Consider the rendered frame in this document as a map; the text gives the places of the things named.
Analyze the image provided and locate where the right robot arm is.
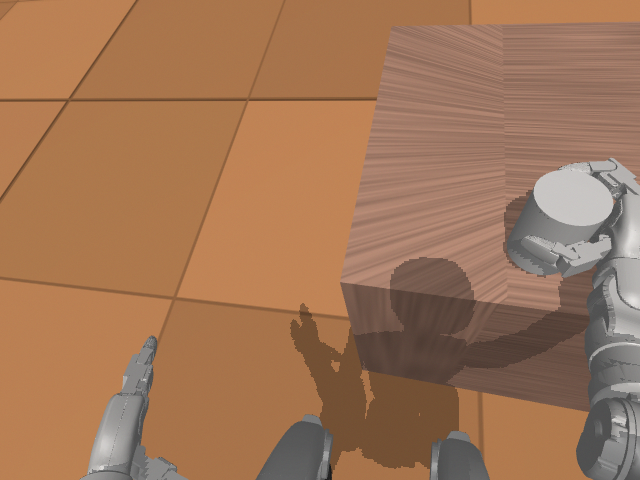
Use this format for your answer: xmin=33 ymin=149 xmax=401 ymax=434
xmin=576 ymin=258 xmax=640 ymax=480

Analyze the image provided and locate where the right robot hand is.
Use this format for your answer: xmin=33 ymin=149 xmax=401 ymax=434
xmin=520 ymin=158 xmax=640 ymax=278

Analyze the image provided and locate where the left robot hand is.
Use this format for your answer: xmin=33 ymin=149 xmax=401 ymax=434
xmin=87 ymin=336 xmax=189 ymax=480

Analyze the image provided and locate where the can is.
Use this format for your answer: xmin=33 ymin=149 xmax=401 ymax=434
xmin=507 ymin=170 xmax=613 ymax=275

